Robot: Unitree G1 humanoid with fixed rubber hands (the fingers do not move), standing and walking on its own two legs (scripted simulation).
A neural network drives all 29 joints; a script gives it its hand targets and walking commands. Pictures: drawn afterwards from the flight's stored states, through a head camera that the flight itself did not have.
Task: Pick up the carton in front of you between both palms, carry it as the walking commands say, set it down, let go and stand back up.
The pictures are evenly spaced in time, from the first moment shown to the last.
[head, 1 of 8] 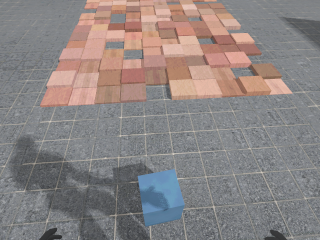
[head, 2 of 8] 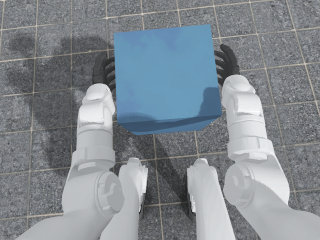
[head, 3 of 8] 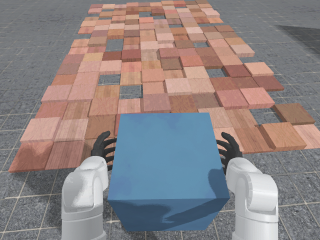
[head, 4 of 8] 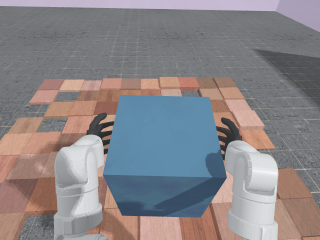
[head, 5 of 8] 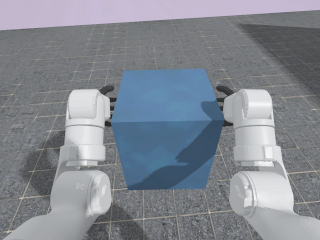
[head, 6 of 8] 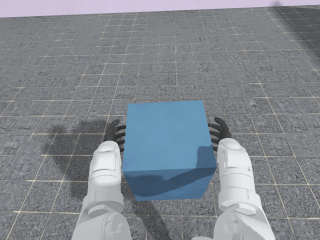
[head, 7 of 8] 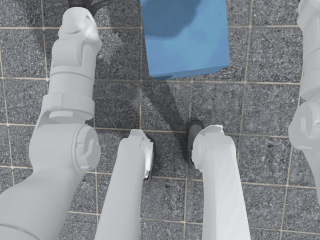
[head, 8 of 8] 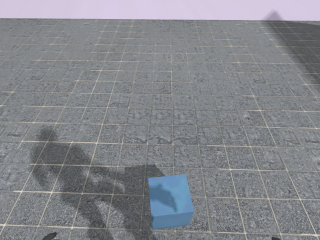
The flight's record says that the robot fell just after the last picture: no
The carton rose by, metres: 0.80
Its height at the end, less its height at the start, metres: +0.00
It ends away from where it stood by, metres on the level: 5.92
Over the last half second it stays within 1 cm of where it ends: yes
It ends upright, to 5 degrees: yes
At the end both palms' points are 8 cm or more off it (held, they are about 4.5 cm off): yes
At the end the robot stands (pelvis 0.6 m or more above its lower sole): yes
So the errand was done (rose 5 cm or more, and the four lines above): yes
